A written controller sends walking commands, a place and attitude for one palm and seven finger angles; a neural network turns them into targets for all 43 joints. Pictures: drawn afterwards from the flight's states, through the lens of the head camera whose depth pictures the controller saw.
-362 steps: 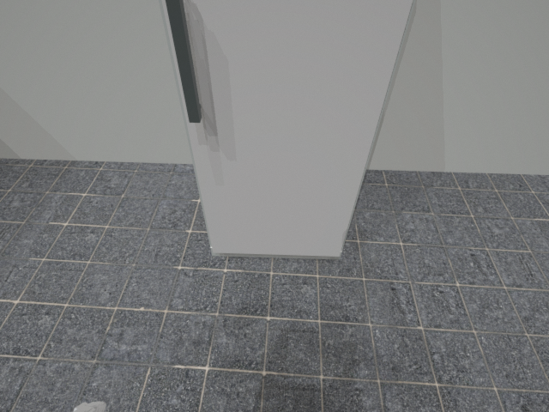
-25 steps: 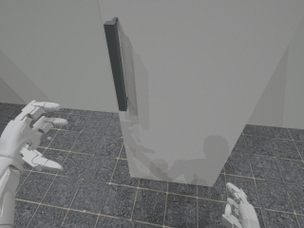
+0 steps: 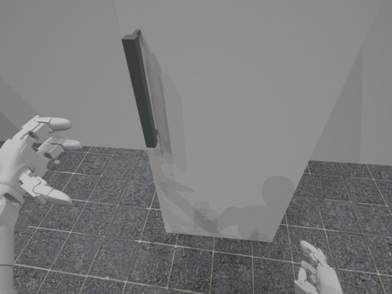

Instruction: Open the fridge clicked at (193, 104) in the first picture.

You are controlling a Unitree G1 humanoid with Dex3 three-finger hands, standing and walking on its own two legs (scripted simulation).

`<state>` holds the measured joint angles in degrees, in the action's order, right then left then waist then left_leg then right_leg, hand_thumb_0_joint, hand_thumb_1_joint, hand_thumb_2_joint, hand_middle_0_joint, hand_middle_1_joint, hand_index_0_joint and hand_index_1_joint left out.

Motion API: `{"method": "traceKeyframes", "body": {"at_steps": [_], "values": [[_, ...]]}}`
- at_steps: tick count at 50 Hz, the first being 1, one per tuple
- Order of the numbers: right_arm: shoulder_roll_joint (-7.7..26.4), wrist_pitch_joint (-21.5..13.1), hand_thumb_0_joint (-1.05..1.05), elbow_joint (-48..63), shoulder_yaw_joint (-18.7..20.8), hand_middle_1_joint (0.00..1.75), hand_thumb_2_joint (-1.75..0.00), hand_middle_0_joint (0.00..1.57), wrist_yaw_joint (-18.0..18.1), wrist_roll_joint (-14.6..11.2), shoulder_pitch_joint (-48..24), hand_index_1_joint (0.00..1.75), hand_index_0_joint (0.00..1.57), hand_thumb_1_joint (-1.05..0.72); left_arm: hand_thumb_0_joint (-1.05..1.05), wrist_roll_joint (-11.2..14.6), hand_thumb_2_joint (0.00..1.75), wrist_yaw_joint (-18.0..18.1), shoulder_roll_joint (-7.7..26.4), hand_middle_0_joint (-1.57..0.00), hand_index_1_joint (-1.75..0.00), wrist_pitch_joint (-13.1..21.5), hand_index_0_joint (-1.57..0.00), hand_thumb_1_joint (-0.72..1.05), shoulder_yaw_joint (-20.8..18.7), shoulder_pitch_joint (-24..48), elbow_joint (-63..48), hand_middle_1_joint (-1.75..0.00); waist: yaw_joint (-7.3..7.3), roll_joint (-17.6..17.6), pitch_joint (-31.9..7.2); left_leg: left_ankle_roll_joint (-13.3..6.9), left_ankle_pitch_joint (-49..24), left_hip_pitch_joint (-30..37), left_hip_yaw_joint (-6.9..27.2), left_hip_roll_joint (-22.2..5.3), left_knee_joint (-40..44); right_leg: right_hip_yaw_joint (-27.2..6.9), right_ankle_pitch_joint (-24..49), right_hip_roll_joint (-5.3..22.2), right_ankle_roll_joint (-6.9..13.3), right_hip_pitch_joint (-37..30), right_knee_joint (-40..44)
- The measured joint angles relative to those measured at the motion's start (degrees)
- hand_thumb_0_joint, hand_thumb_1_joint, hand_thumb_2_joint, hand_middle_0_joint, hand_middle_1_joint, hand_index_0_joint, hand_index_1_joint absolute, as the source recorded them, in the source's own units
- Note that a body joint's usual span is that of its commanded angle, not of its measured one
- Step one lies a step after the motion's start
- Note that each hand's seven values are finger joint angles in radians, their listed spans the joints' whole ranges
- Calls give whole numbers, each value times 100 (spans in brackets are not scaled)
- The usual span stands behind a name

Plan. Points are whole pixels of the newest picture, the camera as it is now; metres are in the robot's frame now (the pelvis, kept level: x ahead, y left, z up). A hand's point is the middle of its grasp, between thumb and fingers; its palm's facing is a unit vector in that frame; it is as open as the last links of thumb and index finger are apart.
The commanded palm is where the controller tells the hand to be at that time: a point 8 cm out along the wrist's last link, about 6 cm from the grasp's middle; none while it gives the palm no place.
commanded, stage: raise the hand to about handle height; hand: left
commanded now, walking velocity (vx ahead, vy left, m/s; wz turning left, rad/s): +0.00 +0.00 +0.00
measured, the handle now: (145, 95) +0.54 +0.19 +0.15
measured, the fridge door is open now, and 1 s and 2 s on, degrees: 0 0 0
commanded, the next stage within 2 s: move the hooked fingers beside the handle in 0.22 s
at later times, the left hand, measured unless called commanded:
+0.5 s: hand (58, 157) +0.28 +0.28 +0.18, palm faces +0.06 -1.00 -0.03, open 14.0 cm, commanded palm +0.27 +0.32 +0.18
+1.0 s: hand (84, 132) +0.36 +0.26 +0.18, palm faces +0.03 -1.00 -0.01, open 14.0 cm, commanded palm +0.33 +0.31 +0.18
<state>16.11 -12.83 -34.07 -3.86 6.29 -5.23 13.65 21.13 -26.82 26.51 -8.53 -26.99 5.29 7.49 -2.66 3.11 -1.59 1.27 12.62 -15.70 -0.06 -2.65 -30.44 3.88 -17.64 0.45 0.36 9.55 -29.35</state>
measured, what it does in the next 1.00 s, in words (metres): stands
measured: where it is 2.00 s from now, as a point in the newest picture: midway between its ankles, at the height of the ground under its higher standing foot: outside the picture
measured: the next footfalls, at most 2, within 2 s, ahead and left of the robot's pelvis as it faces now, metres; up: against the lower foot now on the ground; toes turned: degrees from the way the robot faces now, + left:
none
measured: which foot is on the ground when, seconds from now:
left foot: down 0.00-1.00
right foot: down 0.00-1.00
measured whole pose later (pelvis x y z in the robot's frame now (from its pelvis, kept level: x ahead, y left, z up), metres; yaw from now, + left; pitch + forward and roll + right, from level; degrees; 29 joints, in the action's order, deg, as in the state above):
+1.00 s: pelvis +0.00 +0.01 +0.00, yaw -1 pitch +0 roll -1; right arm 16.3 -9.4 -35.4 -3.3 6.8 -5.1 15.9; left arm 16.2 -23.6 27.5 -6.1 -24.1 22.5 26.0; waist 0.0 2.3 -1.9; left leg 0.9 12.8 -18.2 -0.6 -2.5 -30.7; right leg 3.2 -17.5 0.6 0.0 12.2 -29.4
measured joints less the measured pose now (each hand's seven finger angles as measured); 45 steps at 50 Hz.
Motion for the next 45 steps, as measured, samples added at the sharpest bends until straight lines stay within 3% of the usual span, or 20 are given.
{"method": "traceKeyframes", "body": {"at_steps": [18, 24, 30, 37, 45], "values": [[-112, 84, 1, 2, -92, 30, -90, 21, 33, -1, -75, 30, 20, -90, -2, -38, 30, 15, 33, -30, -120, -106, -30, -50, 26, 107, 40, -120, -50, 31, -16, -16, -39, 83, 22, 38, 87, 23, 38, 29, -18, -103, 102], [-104, 109, 1, -61, -106, 30, -90, 21, 83, -10, -76, 30, 20, -90, -2, -126, 30, 100, -21, -30, -120, -72, -30, -51, 187, 458, 385, -120, -61, 12, 13, -20, -66, 43, 73, 54, 75, 74, 52, 39, -20, -92, 102], [-96, 129, 1, -117, -115, 30, -90, 21, 132, 8, -98, 30, 21, -90, -2, -289, 30, 228, -14, -30, -120, 31, -30, -51, 350, 984, 895, -120, 20, -20, 71, -18, -98, -24, 86, 49, 73, 83, 81, 32, -13, -25, 98], [-64, 199, 1, -99, -81, 30, -90, 21, 108, 7, 3, 30, 21, -90, -2, -369, 30, 228, 139, -30, -120, 116, -30, -50, 274, 1409, 1540, -120, 166, -50, 29, -17, -82, -120, 16, 18, 63, 9, 87, 10, -13, 109, 76], [19, 285, 1, -125, 21, 30, -90, 21, 75, 2, 192, 30, 20, -90, -2, -421, 30, 249, 127, -30, -120, 219, -30, -50, 279, 1625, 1780, -120, 226, -65, -10, -34, -16, -209, -39, 16, 6, -49, 45, 15, -28, 217, 24]]}}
